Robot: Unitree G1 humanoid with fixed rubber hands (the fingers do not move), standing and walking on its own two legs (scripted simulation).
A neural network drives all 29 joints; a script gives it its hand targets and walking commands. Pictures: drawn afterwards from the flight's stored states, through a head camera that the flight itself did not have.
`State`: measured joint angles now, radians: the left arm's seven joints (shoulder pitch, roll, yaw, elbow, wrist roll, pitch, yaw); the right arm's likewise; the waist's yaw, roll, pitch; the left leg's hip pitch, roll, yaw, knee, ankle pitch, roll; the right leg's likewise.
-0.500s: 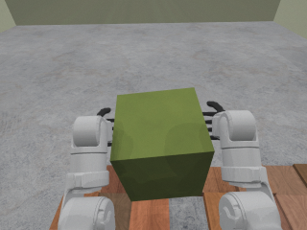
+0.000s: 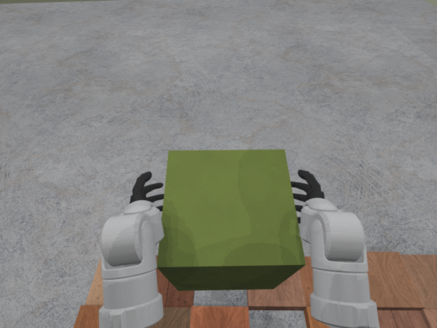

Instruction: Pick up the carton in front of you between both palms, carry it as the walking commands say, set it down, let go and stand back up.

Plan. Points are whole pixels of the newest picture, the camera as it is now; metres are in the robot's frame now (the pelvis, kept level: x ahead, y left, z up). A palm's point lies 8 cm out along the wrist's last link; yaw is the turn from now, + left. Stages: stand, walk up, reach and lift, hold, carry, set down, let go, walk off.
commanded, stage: carry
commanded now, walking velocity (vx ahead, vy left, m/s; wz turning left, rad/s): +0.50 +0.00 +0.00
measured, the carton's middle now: (226, 226) +0.33 +0.01 +0.00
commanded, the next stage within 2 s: none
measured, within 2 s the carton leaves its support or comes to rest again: neither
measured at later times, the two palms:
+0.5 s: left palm (183, 81) +0.67 +0.10 +0.14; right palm (296, 78) +0.67 -0.18 +0.14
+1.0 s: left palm (177, 41) +0.98 +0.15 +0.12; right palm (261, 36) +0.99 -0.13 +0.12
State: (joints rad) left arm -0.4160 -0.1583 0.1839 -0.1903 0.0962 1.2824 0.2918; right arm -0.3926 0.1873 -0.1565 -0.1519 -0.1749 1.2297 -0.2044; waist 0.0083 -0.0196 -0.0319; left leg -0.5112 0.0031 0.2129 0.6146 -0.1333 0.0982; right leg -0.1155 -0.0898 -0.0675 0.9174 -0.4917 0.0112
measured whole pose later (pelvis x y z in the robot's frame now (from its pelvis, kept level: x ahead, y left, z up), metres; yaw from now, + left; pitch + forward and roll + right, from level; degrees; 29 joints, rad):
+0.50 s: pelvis +0.33 -0.04 +0.01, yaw +1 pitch +4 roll +0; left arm -0.62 -0.14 0.25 -0.08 0.16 1.30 0.22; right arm -0.63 0.15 -0.23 -0.09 -0.13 1.33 -0.28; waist -0.01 0.02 -0.04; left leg -0.04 0.07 0.13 0.63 -0.48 -0.01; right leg -0.58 -0.04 -0.18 0.53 -0.01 -0.07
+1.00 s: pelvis +0.66 +0.00 -0.01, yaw +0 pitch +2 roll -4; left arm -0.54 -0.15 0.16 -0.03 0.12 1.21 0.29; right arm -0.52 0.11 -0.21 -0.05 -0.13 1.23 -0.22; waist 0.03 0.05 -0.08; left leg -0.48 0.09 0.12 0.43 0.16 0.04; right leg -0.04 -0.03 -0.16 0.67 -0.62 0.04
